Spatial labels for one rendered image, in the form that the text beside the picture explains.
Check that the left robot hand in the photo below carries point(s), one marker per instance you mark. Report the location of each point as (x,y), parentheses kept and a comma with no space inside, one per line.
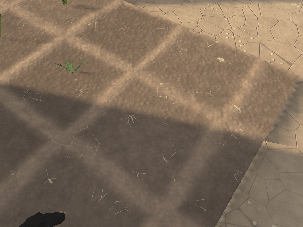
(44,220)

